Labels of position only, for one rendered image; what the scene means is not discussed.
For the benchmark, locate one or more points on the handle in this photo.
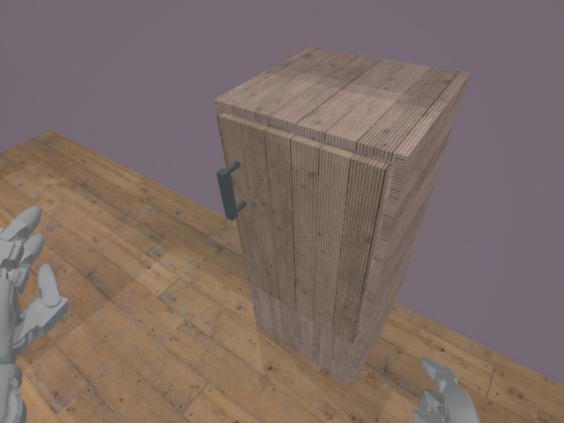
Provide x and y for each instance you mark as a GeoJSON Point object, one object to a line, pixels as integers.
{"type": "Point", "coordinates": [227, 191]}

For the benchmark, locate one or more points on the robot right hand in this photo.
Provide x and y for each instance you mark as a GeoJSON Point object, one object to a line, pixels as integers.
{"type": "Point", "coordinates": [454, 406]}

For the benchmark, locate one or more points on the cupboard door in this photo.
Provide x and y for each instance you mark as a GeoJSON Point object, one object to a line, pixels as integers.
{"type": "Point", "coordinates": [309, 228]}

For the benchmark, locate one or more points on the robot left forearm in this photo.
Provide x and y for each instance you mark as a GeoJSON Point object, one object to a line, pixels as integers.
{"type": "Point", "coordinates": [12, 406]}

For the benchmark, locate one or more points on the robot left hand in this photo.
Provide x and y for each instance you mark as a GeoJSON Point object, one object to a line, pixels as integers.
{"type": "Point", "coordinates": [15, 260]}

